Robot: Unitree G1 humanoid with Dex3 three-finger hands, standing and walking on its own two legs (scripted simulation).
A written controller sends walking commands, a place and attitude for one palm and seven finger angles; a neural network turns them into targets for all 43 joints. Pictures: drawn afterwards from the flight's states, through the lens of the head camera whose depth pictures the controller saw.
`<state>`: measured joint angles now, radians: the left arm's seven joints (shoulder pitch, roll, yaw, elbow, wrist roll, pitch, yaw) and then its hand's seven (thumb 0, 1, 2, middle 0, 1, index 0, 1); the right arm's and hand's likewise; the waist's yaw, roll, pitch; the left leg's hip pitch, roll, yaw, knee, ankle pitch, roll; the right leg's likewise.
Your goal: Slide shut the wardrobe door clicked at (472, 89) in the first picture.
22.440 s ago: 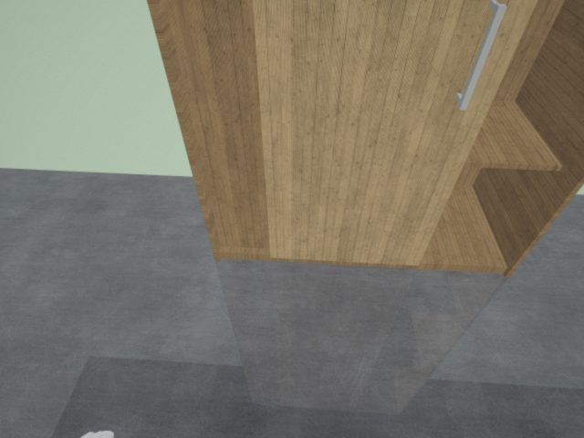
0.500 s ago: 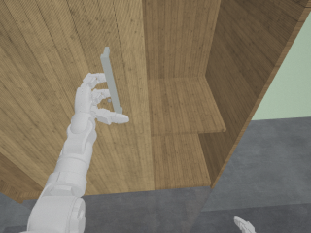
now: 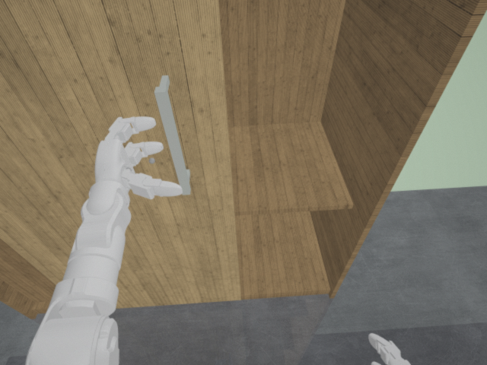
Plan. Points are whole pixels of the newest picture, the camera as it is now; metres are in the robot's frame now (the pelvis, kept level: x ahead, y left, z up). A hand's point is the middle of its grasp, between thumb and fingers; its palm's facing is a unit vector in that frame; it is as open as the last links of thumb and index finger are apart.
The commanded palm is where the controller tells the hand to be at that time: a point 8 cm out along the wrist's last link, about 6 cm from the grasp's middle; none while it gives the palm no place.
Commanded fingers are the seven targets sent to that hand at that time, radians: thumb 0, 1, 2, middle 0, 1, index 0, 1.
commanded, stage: move the hooked fingers beside the handle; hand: left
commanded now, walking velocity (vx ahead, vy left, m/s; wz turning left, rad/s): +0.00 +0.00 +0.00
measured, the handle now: (176, 142) +0.46 +0.15 +0.13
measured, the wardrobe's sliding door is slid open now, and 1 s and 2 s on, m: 0.37 0.37 0.37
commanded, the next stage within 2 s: feel for the door with the fingertips in 1.54 s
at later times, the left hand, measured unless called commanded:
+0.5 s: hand (138, 166) +0.40 +0.20 +0.14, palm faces +0.13 -0.99 +0.01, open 14.0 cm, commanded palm +0.36 +0.24 +0.14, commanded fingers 0.00 -0.50 0.30 -0.30 -1.20 -0.30 -1.20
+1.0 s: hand (135, 168) +0.38 +0.20 +0.14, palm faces +0.13 -0.99 +0.01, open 14.0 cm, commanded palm +0.35 +0.24 +0.14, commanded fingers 0.00 -0.50 0.30 -0.30 -1.20 -0.30 -1.20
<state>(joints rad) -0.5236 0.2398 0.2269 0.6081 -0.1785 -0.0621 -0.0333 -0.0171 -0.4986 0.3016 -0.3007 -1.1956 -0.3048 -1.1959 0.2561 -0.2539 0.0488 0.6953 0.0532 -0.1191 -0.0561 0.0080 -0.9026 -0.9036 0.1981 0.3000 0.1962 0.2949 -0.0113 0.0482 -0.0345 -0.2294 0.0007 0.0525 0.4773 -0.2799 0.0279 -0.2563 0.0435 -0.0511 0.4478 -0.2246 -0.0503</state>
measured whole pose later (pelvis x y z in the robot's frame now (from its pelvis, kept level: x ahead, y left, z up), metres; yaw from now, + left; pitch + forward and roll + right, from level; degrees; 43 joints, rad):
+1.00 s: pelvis +0.00 +0.02 +0.00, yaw +1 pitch +1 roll -1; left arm -0.45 0.24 0.21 0.49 -0.19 -0.02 -0.06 -0.02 -0.50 0.30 -0.30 -1.20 -0.30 -1.20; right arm 0.25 -0.25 0.05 0.69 0.05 -0.12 -0.06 0.01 -0.90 -0.90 0.20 0.30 0.20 0.30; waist 0.00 0.05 -0.04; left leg -0.21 -0.02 0.05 0.48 -0.28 0.05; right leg -0.24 0.02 -0.05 0.45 -0.23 -0.03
